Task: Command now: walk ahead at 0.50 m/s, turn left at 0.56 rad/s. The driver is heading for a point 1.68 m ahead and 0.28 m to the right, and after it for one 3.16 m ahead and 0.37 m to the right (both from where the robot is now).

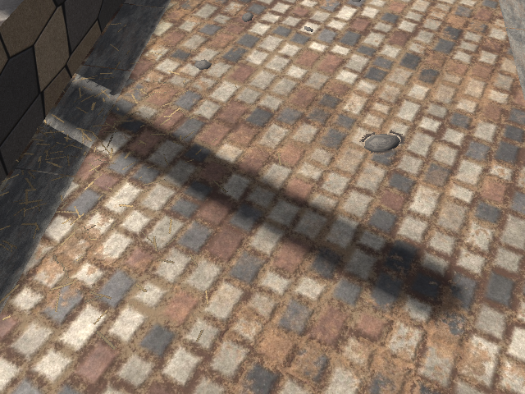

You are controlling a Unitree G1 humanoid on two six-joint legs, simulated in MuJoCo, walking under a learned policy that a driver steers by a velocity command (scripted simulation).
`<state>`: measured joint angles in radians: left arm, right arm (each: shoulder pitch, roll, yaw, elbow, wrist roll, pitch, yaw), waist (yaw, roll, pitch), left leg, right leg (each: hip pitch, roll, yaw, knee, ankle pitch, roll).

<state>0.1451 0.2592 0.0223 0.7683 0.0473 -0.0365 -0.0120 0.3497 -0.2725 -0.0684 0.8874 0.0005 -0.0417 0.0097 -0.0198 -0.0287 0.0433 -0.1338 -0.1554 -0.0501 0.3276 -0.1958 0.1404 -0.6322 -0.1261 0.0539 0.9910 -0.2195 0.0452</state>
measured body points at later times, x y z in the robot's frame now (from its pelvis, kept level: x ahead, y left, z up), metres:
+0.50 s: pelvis +0.29 -0.06 +0.00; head +0.31 -0.08 +0.45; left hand +0.31 +0.21 -0.12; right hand +0.41 -0.32 -0.12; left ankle +0.34 +0.09 -0.68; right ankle +0.29 -0.12 -0.74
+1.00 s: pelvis +0.55 -0.05 +0.00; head +0.58 -0.04 +0.45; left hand +0.74 +0.19 -0.12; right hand +0.54 -0.33 -0.10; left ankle +0.58 +0.04 -0.74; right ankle +0.51 -0.17 -0.66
